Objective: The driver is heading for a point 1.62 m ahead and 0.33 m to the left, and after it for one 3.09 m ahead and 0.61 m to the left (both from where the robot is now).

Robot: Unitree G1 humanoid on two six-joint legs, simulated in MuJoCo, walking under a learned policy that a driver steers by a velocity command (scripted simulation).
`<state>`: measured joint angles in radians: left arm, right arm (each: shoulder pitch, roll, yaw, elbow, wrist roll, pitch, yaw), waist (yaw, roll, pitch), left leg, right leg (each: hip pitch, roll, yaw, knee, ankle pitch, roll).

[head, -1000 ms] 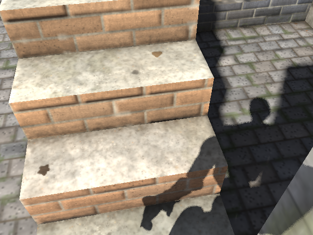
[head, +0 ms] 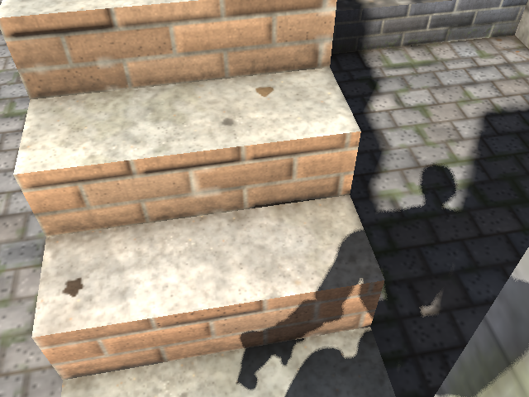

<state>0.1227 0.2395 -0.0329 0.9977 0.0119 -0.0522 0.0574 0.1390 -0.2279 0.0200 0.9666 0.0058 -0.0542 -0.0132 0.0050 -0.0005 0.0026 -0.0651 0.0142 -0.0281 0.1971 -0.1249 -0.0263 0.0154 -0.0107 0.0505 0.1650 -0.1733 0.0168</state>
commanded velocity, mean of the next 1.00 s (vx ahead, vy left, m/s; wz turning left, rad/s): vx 0.37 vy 0.00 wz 0.00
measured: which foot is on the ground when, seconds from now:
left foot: down 0.00-1.00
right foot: down 0.00-1.00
